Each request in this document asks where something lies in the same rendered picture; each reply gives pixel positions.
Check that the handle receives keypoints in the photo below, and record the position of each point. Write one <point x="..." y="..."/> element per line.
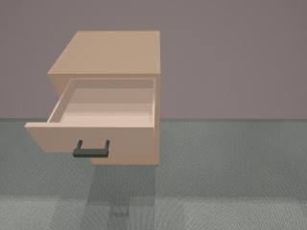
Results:
<point x="90" y="153"/>

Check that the cabinet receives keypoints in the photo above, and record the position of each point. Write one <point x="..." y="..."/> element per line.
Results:
<point x="113" y="55"/>

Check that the drawer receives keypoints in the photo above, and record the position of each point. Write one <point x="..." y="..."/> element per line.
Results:
<point x="96" y="110"/>

